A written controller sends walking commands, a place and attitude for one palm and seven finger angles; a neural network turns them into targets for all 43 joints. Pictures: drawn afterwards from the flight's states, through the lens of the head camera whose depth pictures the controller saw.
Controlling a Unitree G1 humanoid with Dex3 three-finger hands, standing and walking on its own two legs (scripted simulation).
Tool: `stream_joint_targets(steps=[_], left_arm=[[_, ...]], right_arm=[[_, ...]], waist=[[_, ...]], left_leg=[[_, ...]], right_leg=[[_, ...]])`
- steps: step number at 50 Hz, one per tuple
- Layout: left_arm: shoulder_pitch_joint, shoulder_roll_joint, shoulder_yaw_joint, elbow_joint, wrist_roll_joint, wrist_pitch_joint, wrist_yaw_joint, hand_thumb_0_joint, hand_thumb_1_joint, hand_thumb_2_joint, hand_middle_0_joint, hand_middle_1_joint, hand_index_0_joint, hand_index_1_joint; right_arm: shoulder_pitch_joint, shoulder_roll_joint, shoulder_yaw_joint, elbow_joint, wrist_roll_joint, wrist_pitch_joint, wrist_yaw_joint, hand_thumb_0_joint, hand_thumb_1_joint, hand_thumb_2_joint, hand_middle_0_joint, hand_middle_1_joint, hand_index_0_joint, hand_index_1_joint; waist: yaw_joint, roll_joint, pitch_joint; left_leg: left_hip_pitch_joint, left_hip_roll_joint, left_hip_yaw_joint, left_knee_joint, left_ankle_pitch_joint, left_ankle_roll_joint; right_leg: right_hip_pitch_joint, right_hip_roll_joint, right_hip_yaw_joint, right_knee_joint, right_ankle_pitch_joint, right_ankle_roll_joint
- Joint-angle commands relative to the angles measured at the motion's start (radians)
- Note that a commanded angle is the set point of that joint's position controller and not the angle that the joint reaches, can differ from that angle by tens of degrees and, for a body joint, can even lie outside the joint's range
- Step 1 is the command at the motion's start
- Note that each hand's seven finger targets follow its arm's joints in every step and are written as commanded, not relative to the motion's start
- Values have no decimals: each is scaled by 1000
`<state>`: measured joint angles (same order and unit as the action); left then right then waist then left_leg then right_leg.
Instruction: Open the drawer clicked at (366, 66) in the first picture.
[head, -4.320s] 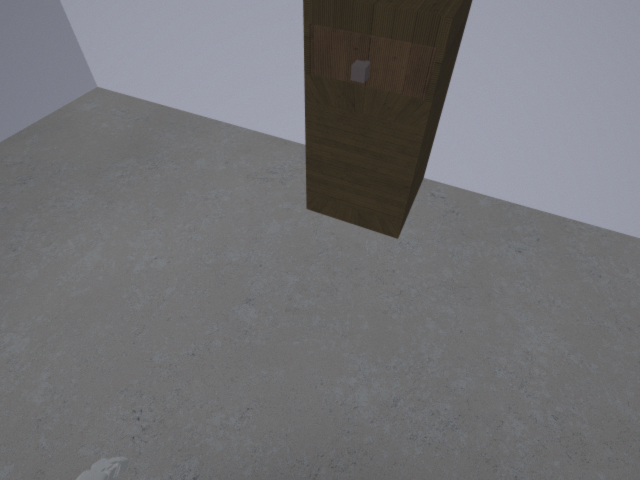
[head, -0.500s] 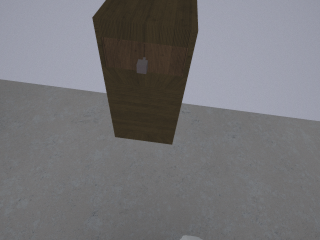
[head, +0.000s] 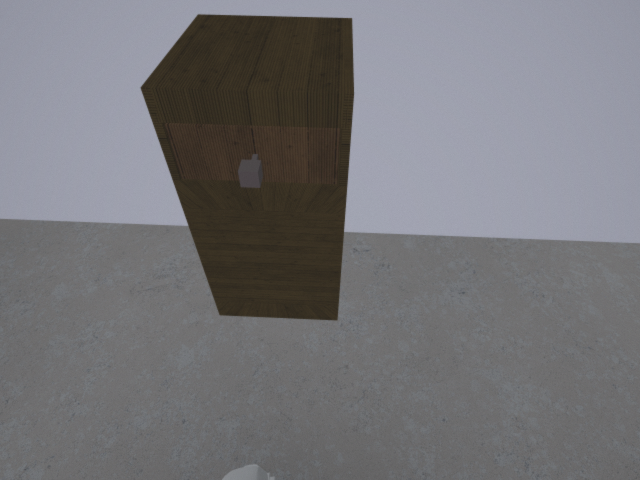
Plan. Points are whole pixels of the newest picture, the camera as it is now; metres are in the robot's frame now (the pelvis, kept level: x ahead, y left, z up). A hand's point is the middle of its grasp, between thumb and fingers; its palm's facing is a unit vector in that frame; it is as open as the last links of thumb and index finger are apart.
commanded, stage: take the last steps up to it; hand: left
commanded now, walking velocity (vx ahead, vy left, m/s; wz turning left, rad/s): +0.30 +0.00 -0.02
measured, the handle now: (252, 167) +0.76 +0.19 -0.06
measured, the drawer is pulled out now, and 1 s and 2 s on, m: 0.00 0.00 0.00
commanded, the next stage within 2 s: come to a stop and stand still in 0.46 s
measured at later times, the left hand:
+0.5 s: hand (184, 431) +0.23 +0.22 -0.17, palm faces -0.01 -0.98 -0.21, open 7.3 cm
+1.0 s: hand (209, 382) +0.30 +0.20 -0.16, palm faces +0.03 -0.97 -0.26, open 7.3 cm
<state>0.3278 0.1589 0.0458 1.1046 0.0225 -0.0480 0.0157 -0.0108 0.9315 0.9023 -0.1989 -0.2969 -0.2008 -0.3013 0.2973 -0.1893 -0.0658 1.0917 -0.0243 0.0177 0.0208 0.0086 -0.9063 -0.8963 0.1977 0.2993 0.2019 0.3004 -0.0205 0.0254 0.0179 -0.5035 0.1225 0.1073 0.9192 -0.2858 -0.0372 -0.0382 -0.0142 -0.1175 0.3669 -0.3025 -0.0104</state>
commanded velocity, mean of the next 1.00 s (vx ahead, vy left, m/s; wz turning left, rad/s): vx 0.03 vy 0.03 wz -0.02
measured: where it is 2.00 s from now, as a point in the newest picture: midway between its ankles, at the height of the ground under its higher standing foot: outside the picture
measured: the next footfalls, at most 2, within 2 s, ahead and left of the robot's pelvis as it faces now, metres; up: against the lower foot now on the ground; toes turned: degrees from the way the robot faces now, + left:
left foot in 0.16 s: +0.19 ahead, +0.14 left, +0.00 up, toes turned +9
right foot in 0.62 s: +0.27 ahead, -0.05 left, +0.00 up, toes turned -3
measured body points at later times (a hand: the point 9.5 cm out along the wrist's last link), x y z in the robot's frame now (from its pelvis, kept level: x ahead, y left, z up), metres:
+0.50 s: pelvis +0.16 +0.04 +0.00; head +0.18 +0.04 +0.45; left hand +0.23 +0.28 -0.15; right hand +0.13 -0.18 -0.16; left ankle +0.15 +0.14 -0.74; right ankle +0.22 -0.09 -0.70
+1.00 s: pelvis +0.21 +0.01 +0.00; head +0.26 +0.00 +0.45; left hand +0.30 +0.25 -0.14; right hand +0.29 -0.24 -0.16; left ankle +0.20 +0.15 -0.69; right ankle +0.26 -0.09 -0.74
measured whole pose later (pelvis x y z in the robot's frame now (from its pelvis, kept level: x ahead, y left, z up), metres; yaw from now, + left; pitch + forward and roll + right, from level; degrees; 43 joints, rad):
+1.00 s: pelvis +0.21 +0.01 +0.00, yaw -1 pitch +0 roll +2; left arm 0.13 0.16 0.05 0.99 0.03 0.02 0.04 -0.01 0.92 0.90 -0.20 -0.30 -0.20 -0.30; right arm 0.13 -0.22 -0.07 1.00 -0.01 0.06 -0.01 0.00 -0.91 -0.90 0.20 0.30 0.20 0.30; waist 0.01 0.02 0.09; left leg -0.40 0.02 0.03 0.92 -0.44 -0.06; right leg -0.30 -0.08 -0.15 0.49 -0.18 -0.03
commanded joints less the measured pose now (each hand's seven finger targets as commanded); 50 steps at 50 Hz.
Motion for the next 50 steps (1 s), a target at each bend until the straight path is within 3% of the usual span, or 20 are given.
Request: stream_joint_targets(steps=[1,4,6,7,8,9,10,12,14,16,26,29,30,31,32,34,36,39,44,50], left_arm=[[51,147,17,-21,4,-21,1,0,900,900,-200,-300,-200,-300],[61,160,25,-5,7,-17,0,0,900,900,-200,-300,-200,-300],[50,147,26,-5,0,-10,-4,0,900,900,-200,-300,-200,-300],[81,101,20,-12,-4,-7,-10,0,900,900,-200,-300,-200,-300],[120,42,11,-32,-14,-4,-18,0,900,900,-200,-300,-200,-300],[58,74,10,-64,-6,0,-15,0,900,900,-200,-300,-200,-300],[13,63,12,-66,-3,1,-15,0,900,900,-200,-300,-200,-300],[-11,50,16,-50,6,2,-28,0,900,900,-200,-300,-200,-300],[40,22,13,-28,7,16,-29,0,900,900,-200,-300,-200,-300],[53,9,14,-27,10,29,-25,0,900,900,-200,-300,-200,-300],[-140,23,10,-108,6,35,-25,0,900,900,-200,-300,-200,-300],[-61,42,12,-81,5,18,-18,0,900,900,-200,-300,-200,-300],[5,78,16,-56,6,6,-8,0,900,900,-200,-300,-200,-300],[55,146,20,-37,5,-5,6,0,900,900,-200,-300,-200,-300],[50,188,23,-38,-7,-4,9,0,900,900,-200,-300,-200,-300],[-38,163,18,-58,-8,8,26,0,900,900,-200,-300,-200,-300],[-83,156,20,-75,-1,23,37,0,900,900,-200,-300,-200,-300],[-89,160,39,-98,2,40,41,0,900,900,-200,-300,-200,-300],[-144,178,48,-149,5,49,38,0,900,900,-200,-300,-200,-300],[-142,216,53,-164,17,59,25,0,900,900,-200,-300,-200,-300]], right_arm=[[-108,-26,-3,-109,3,-40,11,0,-900,-900,200,300,200,300],[-98,-32,-2,-115,6,-55,10,0,-900,-900,200,300,200,300],[46,-63,-8,-66,-1,-69,-3,0,-900,-900,200,300,200,300],[175,-138,-24,-30,-11,-79,-17,0,-900,-900,200,300,200,300],[280,-247,-46,-10,-16,-81,-29,0,-900,-900,200,300,200,300],[273,-258,-41,-13,-7,-68,-36,0,-900,-900,200,300,200,300],[193,-212,-36,-30,-5,-68,-42,0,-900,-900,200,300,200,300],[68,-109,-5,-61,-3,-84,-45,0,-900,-900,200,300,200,300],[34,-69,7,-55,4,-100,-50,0,-900,-900,200,300,200,300],[41,-58,6,-51,4,-103,-51,0,-900,-900,200,300,200,300],[98,-84,-7,-8,-6,-72,-44,0,-900,-900,200,300,200,300],[89,-69,1,4,-1,-61,-45,0,-900,-900,200,300,200,300],[98,-34,13,11,7,-65,-44,0,-900,-900,200,300,200,300],[123,19,28,5,16,-68,-42,0,-900,-900,200,300,200,300],[150,0,26,7,21,-49,-50,0,-900,-900,200,300,200,300],[116,2,19,11,29,-18,-59,0,-900,-900,200,300,200,300],[83,12,21,15,28,0,-60,0,-900,-900,200,300,200,300],[43,-6,2,-16,19,25,-54,0,-900,-900,200,300,200,300],[-6,-44,-13,-76,11,47,-37,0,-900,-900,200,300,200,300],[-68,-55,1,-131,13,24,-28,0,-900,-900,200,300,200,300]], waist=[[27,-158,148],[12,-141,121],[-53,-46,64],[-94,115,-18],[-100,362,-107],[-104,277,-96],[-86,184,-49],[-30,71,51],[15,54,24],[24,57,13],[-7,83,84],[40,2,45],[67,-70,-4],[64,-221,-75],[46,-259,-121],[34,-243,-84],[35,-135,-69],[46,-117,-71],[33,-187,-85],[47,-221,-82]], left_leg=[[-32,8,4,-133,48,14],[105,-15,22,-246,36,32],[358,-65,54,-367,76,38],[539,46,-107,-462,1,75],[653,302,-477,-626,-59,162],[571,350,-578,-712,-215,206],[497,338,-545,-736,-260,207],[338,259,-358,-747,-125,176],[303,213,-215,-740,75,164],[301,184,-142,-733,196,173],[343,185,-94,-686,216,195],[295,125,-51,-522,243,133],[236,67,0,-407,225,84],[132,-17,52,-289,-11,31],[175,-57,19,-190,-289,6],[180,-37,-60,-71,-320,7],[141,-53,-88,-7,-281,6],[93,-84,-92,91,-227,-8],[68,-88,-114,139,-151,-26],[164,-94,-66,-145,-145,-8]], right_leg=[[-128,-252,174,-202,69,-142],[-136,-256,164,-130,91,-129],[-216,-182,98,71,156,-92],[-312,-102,48,329,136,-54],[-488,18,-33,647,-236,-8],[-532,-1,80,814,-291,-25],[-584,-40,102,909,-207,-30],[-562,-107,118,885,-51,-18],[-485,-117,106,803,-7,3],[-461,-113,89,729,15,19],[-393,-80,18,331,29,25],[-176,-37,-15,116,146,15],[-28,-105,70,60,311,2],[98,-294,261,42,638,-53],[64,-382,301,6,852,-136],[-37,-381,276,24,997,-188],[-39,-359,222,44,982,-189],[-58,-351,190,32,929,-185],[-110,-332,160,-10,713,-173],[-136,-303,189,-35,406,-165]])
